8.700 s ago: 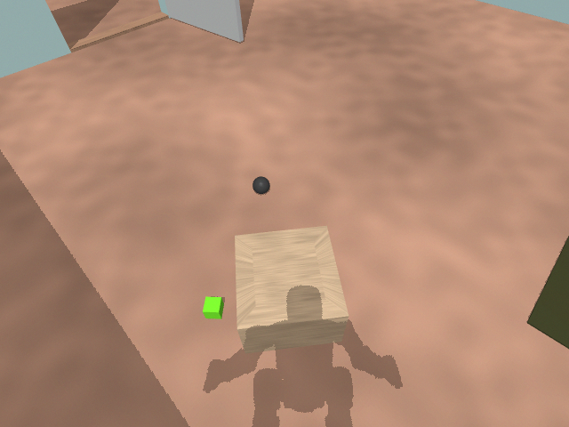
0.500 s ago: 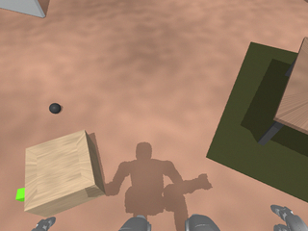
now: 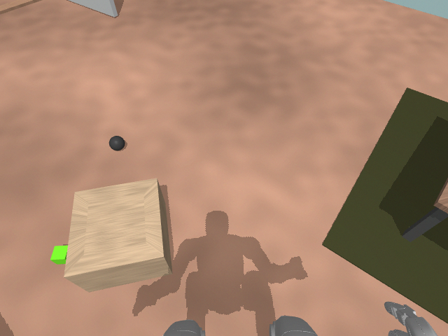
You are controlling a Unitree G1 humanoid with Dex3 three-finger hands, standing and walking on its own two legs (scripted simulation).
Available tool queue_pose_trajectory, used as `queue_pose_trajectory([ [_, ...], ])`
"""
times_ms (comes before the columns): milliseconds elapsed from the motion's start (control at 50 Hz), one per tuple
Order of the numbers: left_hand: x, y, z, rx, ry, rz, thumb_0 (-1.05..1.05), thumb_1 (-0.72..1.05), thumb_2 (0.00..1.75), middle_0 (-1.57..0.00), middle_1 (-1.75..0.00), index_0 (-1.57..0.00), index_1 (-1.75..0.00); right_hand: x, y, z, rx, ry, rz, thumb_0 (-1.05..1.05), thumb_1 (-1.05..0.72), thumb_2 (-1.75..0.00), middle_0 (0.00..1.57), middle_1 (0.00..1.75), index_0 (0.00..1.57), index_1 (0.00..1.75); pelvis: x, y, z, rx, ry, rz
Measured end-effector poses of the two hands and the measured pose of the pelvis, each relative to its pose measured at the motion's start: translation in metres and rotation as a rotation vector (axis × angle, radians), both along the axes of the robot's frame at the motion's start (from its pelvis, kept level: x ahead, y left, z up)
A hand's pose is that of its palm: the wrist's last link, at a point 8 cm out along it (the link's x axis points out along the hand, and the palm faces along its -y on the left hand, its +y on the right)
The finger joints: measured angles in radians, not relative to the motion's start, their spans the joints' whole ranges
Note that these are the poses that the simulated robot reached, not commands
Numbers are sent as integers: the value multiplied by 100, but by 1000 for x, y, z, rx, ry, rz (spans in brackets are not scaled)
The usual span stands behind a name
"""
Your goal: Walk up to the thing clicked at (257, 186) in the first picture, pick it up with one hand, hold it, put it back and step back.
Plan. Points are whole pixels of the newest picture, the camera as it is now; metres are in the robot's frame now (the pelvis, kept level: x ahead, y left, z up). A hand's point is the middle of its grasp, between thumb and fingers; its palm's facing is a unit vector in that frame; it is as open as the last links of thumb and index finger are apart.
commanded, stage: walk up
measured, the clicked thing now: (117, 143) +1.11 +0.67 -0.71
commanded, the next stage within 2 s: none
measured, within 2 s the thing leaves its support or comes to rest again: neither
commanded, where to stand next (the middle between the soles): +0.07 -0.02 m, yaw -33 degrees
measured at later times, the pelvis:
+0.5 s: pelvis +0.00 -0.02 +0.00, yaw -17 degrees
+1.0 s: pelvis +0.01 +0.01 +0.00, yaw -29 degrees
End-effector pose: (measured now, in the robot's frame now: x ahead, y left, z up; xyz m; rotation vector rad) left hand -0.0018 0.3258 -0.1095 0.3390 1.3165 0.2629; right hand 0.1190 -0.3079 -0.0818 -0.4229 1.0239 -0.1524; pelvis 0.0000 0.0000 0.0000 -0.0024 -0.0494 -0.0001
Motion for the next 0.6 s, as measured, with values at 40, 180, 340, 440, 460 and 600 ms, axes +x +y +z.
queue_pose_trajectory([
  [40, 5, -5, -4, -37, 26, -27, 1, 91, 90, -20, -30, -20, -30, 0, 3, 11, -1, -45, -29, 1, -90, -90, 21, 30, 20, 30, 1, 2, 4, -8, 1, -27],
  [180, 48, -18, -3, -76, -20, -135, 1, 91, 90, -20, -30, -20, -30, -16, -13, 21, -16, -94, -110, 1, -90, -90, 21, 30, 21, 30, 1, 0, 6, -4, 2, -113],
  [340, 105, -30, 9, 39, -108, -274, 1, 91, 90, -20, -30, -20, -30, -53, -57, -19, 8, -72, -252, 1, -90, -90, 21, 30, 20, 30, -1, -21, -16, -14, 10, -203],
  [440, 128, -36, 28, 77, -121, -359, 1, 90, 90, -20, -30, -20, -30, -81, -50, -30, 50, -7, -325, 1, -90, -90, 20, 30, 20, 29, -2, -20, -7, 13, 18, -277],
  [460, 134, -36, 31, 82, -123, -373, 1, 90, 90, -20, -30, -20, -30, -87, -47, -30, 55, 5, -333, 1, -90, -90, 20, 30, 20, 29, -2, -19, -5, 15, 22, -285],
  [600, 179, -32, 26, 73, -175, -458, 1, 90, 90, -20, -31, -20, -30, -135, -24, -34, 42, 107, -403, 1, -90, -90, 20, 30, 20, 30, 7, -2, -9, 8, 29, -340],
])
